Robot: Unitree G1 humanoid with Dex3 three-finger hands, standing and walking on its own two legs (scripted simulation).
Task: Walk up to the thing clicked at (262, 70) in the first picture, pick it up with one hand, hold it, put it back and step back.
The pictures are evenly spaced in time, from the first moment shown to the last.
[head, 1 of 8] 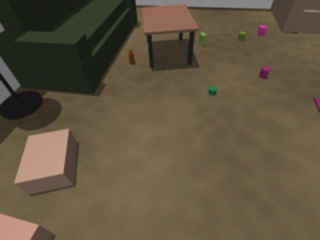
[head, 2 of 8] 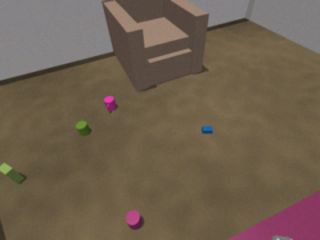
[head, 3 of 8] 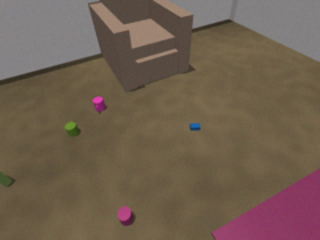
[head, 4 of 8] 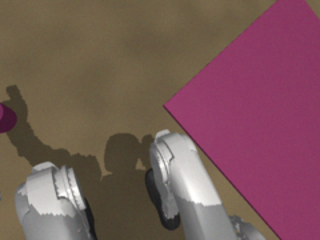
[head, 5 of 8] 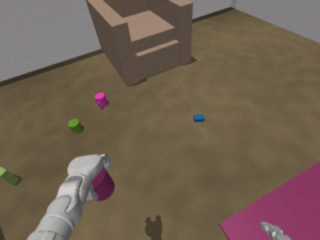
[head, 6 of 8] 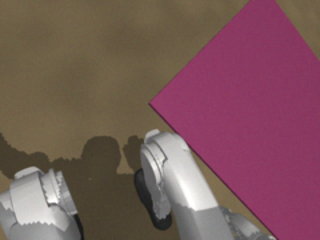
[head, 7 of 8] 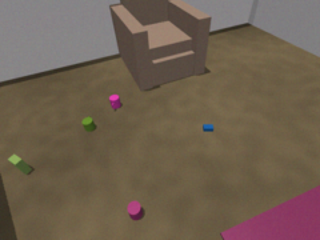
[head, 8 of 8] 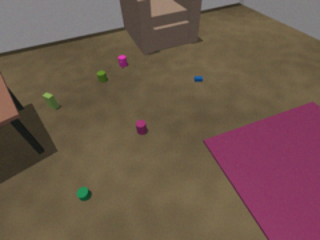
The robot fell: no
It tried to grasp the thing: yes
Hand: left
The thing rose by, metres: 0.66
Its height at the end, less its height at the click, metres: +0.00
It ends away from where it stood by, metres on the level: 0.01
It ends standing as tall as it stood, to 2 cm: yes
